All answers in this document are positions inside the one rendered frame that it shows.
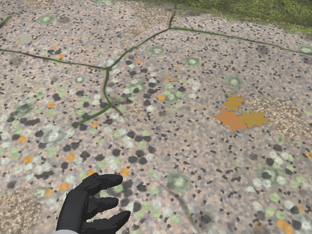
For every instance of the robot left hand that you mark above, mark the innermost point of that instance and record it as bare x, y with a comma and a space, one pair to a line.
80, 204

